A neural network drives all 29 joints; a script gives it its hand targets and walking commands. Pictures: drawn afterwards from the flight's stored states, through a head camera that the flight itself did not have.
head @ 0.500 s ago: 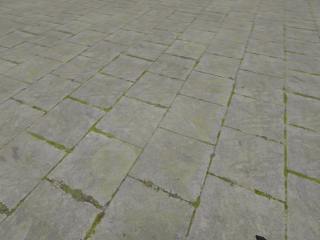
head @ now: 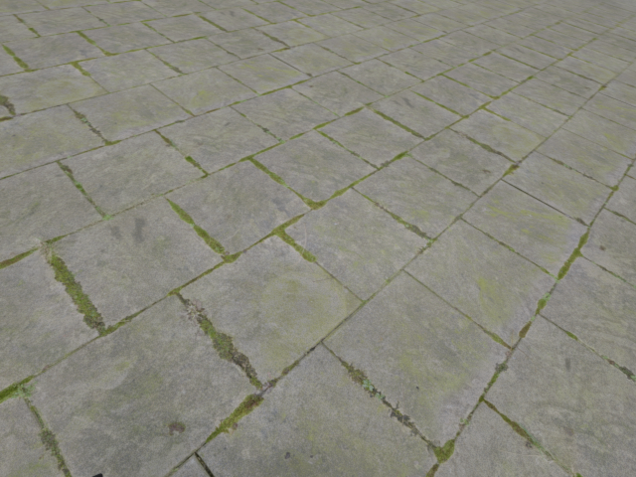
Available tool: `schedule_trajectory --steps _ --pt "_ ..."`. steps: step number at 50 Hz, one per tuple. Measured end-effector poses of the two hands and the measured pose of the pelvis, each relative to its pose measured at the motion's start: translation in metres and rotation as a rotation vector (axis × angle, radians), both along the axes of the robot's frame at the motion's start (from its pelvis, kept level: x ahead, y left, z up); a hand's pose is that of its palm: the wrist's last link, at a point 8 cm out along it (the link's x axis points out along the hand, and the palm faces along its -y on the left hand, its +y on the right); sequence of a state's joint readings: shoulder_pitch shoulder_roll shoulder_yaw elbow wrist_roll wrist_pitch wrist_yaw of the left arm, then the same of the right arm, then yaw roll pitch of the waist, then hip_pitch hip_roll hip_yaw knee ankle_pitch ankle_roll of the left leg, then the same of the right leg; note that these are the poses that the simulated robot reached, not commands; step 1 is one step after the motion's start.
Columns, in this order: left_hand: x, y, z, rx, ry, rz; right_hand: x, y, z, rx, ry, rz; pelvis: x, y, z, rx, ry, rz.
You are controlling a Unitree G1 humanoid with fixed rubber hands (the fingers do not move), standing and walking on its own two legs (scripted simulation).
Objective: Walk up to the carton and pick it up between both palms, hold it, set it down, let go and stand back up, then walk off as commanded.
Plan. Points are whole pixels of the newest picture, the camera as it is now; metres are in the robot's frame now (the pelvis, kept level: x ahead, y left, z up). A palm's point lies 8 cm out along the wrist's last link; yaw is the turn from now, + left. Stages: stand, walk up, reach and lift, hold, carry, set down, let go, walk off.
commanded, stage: walk up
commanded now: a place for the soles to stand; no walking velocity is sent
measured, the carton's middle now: out of the picture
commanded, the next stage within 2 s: none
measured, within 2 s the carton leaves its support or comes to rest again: neither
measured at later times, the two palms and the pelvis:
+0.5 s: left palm out of the picture +0.05 +0.37 -0.06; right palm (447, 399) +0.26 -0.19 -0.07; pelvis +0.07 +0.05 +0.03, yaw +16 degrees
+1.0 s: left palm out of the picture +0.17 +0.48 -0.11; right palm (338, 301) +0.42 -0.04 -0.07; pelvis +0.22 +0.18 +0.00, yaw +28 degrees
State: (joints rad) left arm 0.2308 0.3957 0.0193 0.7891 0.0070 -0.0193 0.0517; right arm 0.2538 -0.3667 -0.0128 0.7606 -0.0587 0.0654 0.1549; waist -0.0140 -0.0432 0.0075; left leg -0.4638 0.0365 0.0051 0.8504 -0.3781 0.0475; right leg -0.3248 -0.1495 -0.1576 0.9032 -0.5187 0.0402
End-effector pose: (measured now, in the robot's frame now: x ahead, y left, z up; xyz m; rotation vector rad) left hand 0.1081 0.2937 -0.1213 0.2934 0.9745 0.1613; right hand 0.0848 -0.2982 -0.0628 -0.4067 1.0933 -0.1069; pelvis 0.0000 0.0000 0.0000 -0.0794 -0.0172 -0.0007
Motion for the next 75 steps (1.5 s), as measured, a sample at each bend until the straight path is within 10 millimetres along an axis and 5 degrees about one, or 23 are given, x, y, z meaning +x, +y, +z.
schedule_trajectory --steps 6,14,22,30,36,40,46,56,59,65,69,75 --pt "0.001 0.026 0.013 -0.003 0.023 0.029 0.036 0.028 0.016 -0.016 -0.046 0.029 0.015 0.023 0.013 0.006 -0.031 0.038" --pt "-0.005 0.055 0.036 0.071 0.076 0.088 0.082 0.057 0.004 0.042 -0.038 0.088 0.039 0.039 0.020 0.079 -0.020 0.090" --pt "-0.055 0.074 0.061 0.170 0.166 0.252 0.147 0.093 -0.005 0.086 -0.003 0.254 0.063 0.046 0.029 0.117 0.031 0.232" --pt "-0.061 0.095 0.057 0.129 0.127 0.357 0.219 0.148 0.004 0.121 -0.034 0.393 0.099 0.076 0.027 0.091 0.031 0.354" --pt "-0.039 0.131 0.026 0.062 0.055 0.422 0.280 0.211 0.011 0.081 -0.108 0.492 0.131 0.121 0.009 0.024 0.050 0.435" --pt "-0.013 0.150 0.009 -0.008 0.028 0.417 0.301 0.242 0.015 0.068 -0.151 0.490 0.154 0.146 0.004 0.059 0.021 0.456" --pt "0.032 0.176 0.013 -0.023 -0.016 0.415 0.320 0.250 0.015 0.005 -0.121 0.444 0.192 0.171 0.006 0.055 -0.015 0.478" --pt "0.104 0.206 0.014 0.071 0.035 0.453 0.376 0.263 -0.039 0.028 0.040 0.439 0.276 0.193 -0.013 0.109 0.002 0.505" --pt "0.110 0.212 0.029 0.118 0.026 0.524 0.409 0.286 -0.044 0.048 0.076 0.502 0.299 0.199 -0.009 0.098 0.020 0.574" --pt "0.090 0.211 0.049 0.172 0.092 0.654 0.500 0.350 -0.037 0.086 -0.006 0.650 0.335 0.217 0.000 0.104 0.014 0.679" --pt "0.079 0.209 0.046 0.159 0.130 0.716 0.550 0.405 -0.033 0.132 -0.082 0.732 0.354 0.232 -0.004 0.082 -0.007 0.733" --pt "0.081 0.218 0.022 0.108 0.115 0.810 0.599 0.479 -0.028 0.143 -0.118 0.867 0.380 0.262 -0.015 0.030 -0.024 0.826"
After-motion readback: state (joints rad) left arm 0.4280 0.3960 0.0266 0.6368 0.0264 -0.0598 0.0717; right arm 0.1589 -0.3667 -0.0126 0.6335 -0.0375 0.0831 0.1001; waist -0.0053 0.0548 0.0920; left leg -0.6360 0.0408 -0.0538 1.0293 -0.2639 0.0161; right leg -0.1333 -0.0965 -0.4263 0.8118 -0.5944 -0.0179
